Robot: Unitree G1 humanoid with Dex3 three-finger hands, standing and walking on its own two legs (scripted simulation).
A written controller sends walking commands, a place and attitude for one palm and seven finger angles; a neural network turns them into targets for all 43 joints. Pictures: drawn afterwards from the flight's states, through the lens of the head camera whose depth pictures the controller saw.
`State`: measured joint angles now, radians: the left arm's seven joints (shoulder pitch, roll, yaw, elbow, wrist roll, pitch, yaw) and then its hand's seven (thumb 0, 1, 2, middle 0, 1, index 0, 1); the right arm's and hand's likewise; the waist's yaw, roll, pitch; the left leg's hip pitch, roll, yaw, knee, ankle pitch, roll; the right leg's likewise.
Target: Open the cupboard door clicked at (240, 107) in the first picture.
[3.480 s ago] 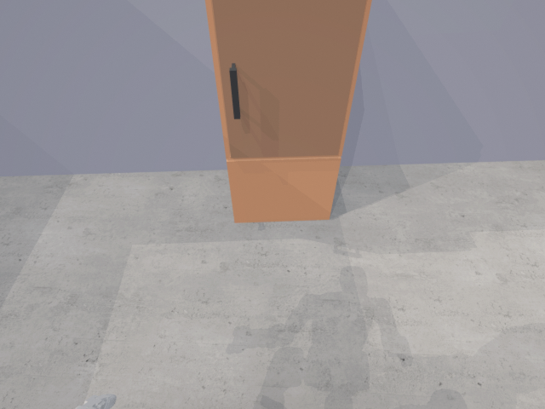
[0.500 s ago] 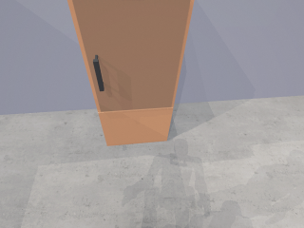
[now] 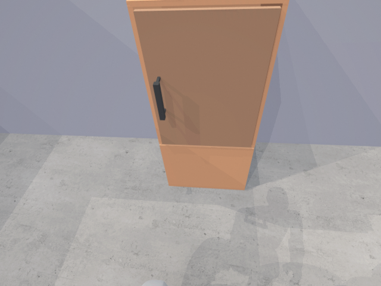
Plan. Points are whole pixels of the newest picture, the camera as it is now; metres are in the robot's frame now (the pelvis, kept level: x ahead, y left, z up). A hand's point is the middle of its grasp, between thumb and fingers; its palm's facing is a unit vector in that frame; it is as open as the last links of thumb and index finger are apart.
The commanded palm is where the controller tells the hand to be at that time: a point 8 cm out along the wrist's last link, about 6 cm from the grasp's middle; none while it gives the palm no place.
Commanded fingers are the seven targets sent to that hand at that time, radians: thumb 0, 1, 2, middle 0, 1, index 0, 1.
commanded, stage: take the last steps up to it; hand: left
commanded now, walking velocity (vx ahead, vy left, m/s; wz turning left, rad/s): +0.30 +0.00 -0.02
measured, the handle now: (160, 99) +0.76 +0.18 -0.06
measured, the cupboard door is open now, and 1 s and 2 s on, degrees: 0 0 0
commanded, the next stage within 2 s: come to a stop and stand still in 0.46 s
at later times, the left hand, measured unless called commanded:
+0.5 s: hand out of the picture +0.15 +0.25 -0.19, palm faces +0.03 -0.99 -0.17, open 7.4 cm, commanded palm none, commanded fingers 0.00 0.90 0.90 -0.20 -0.30 -0.20 -0.30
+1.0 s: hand (125, 237) +0.28 +0.22 -0.18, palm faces -0.01 -0.98 -0.20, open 7.3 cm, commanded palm none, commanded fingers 0.00 0.90 0.90 -0.20 -0.30 -0.20 -0.30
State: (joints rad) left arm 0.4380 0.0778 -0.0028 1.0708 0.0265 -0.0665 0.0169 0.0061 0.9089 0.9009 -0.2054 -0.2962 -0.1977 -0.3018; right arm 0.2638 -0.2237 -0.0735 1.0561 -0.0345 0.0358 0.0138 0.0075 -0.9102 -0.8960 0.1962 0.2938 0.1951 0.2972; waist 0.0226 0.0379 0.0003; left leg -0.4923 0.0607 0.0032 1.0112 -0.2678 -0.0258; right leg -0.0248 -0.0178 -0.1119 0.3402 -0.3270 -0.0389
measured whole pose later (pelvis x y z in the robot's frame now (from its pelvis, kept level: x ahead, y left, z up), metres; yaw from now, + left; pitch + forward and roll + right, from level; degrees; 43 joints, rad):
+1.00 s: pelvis +0.17 +0.06 -0.02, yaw -2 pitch -2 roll -1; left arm 0.11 0.15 0.04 0.98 0.03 0.03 0.04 0.00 0.92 0.90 -0.21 -0.30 -0.20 -0.30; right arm 0.26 -0.15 -0.07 1.05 -0.01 0.05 -0.01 0.01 -0.91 -0.90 0.20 0.29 0.20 0.30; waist -0.01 0.01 0.09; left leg -0.35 0.03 0.04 0.91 -0.49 -0.02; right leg -0.40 -0.09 -0.12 0.52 -0.09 0.00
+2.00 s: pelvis +0.13 +0.02 +0.00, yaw -4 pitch -1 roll +0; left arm 0.28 0.13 0.00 1.14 0.00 0.00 0.04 0.01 0.95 0.90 -0.20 -0.30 -0.20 -0.30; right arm 0.32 -0.11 -0.02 1.16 -0.02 0.01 -0.02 0.00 -0.91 -0.90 0.20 0.29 0.20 0.30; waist -0.02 0.03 0.02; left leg -0.17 0.08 0.06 0.42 -0.21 -0.05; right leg -0.17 0.00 -0.06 0.45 -0.26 -0.03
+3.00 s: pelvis +0.11 +0.08 +0.00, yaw -4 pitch -2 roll +0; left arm 0.23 0.28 0.01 1.01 0.03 0.01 0.01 0.01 0.91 0.90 -0.20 -0.30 -0.20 -0.30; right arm 0.20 -0.27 -0.02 1.02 -0.02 0.00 0.01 0.01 -0.91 -0.90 0.20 0.29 0.20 0.30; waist 0.00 0.00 0.00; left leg -0.20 -0.01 0.09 0.44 -0.20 0.04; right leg -0.18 -0.08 -0.03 0.44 -0.22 0.05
